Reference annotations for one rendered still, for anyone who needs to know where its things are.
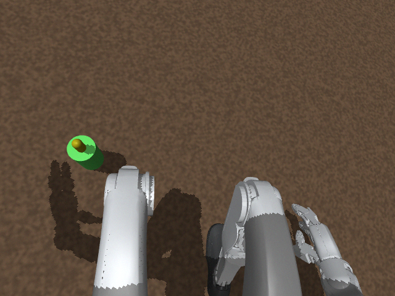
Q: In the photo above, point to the bottle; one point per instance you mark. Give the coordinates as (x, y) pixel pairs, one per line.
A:
(84, 151)

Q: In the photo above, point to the right robot foot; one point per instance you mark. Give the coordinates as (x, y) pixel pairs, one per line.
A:
(213, 248)

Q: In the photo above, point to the right robot hand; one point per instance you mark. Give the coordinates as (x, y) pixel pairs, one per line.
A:
(324, 244)

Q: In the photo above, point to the right robot arm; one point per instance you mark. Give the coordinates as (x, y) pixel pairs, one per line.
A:
(338, 279)

